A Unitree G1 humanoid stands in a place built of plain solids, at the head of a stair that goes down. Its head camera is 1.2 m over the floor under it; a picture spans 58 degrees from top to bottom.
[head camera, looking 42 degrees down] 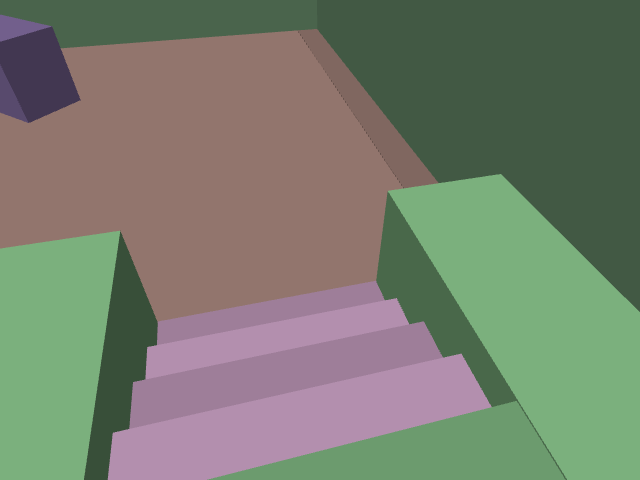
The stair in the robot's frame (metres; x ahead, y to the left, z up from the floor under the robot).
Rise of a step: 0.16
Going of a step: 0.27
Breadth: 1.20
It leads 14 degrees to the left of straight ahead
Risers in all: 5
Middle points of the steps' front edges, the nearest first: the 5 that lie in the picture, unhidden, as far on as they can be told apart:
0.49 0.00 0.00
0.75 0.07 -0.15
1.01 0.13 -0.31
1.27 0.20 -0.47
1.53 0.26 -0.62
